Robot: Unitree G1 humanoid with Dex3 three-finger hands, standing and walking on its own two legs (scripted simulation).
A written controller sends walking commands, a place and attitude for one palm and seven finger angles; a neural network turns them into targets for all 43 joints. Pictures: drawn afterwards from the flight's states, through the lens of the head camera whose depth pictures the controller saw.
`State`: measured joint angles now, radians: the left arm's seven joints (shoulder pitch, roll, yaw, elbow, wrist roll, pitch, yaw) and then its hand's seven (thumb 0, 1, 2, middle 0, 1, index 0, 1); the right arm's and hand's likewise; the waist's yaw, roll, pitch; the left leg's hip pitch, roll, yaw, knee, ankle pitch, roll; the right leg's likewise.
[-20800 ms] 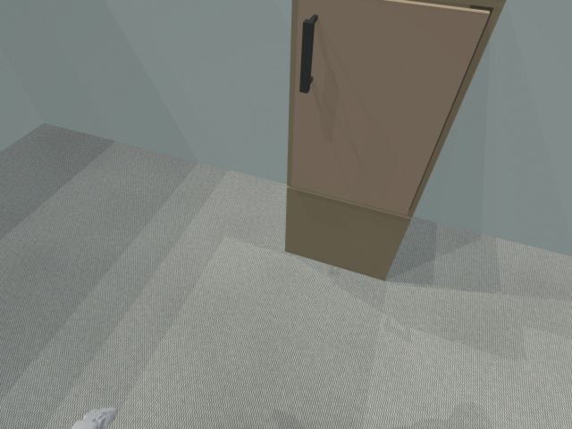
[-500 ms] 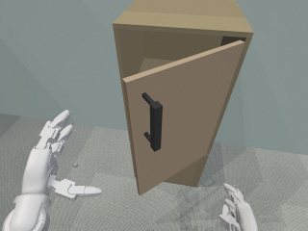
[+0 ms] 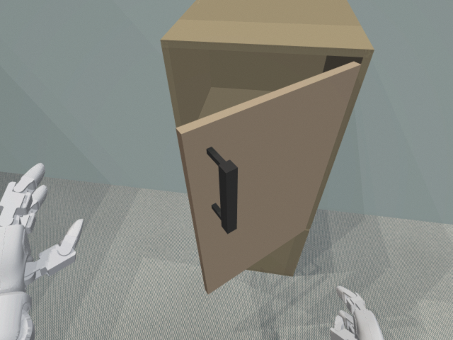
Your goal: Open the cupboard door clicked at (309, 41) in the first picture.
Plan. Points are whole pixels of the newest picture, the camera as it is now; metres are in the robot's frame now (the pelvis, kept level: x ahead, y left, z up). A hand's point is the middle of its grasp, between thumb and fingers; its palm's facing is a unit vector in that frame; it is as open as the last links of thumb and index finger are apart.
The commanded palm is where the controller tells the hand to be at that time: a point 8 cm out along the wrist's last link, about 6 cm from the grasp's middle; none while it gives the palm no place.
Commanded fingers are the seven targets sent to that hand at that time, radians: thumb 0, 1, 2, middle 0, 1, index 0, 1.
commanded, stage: draw the hand back to the body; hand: left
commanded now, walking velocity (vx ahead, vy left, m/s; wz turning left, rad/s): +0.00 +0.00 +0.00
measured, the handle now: (221, 192) +0.33 +0.05 +0.12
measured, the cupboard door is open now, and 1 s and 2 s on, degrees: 43 43 43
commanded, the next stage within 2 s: step back with the hand held close in 0.44 s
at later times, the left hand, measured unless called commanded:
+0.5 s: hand (56, 240) +0.19 +0.26 +0.15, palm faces +0.47 -0.80 -0.37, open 7.5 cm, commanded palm +0.14 +0.30 +0.17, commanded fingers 0.00 0.90 0.90 -0.20 -0.30 -0.20 -0.30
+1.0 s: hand (28, 272) +0.15 +0.27 +0.15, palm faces +0.36 -0.79 -0.49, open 7.4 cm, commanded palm +0.09 +0.31 +0.17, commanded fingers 0.00 0.90 0.90 -0.20 -0.30 -0.20 -0.30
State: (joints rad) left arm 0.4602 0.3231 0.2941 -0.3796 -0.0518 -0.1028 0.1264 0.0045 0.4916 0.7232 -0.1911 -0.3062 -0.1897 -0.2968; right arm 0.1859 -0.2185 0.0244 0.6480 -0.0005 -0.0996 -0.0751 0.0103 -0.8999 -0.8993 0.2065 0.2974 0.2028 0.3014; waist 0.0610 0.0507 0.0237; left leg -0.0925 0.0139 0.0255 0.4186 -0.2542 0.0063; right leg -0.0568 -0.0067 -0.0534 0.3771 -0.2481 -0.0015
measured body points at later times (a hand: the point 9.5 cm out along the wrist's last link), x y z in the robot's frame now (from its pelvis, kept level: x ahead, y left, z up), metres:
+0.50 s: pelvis +0.00 +0.00 +0.00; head -0.02 -0.02 +0.45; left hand +0.16 +0.30 +0.18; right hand +0.19 -0.22 -0.08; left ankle -0.01 +0.11 -0.74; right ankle -0.02 -0.12 -0.74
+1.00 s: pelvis -0.06 +0.01 -0.01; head -0.03 +0.02 +0.44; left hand +0.12 +0.31 +0.18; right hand +0.12 -0.23 -0.08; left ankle -0.01 +0.11 -0.74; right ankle -0.02 -0.12 -0.74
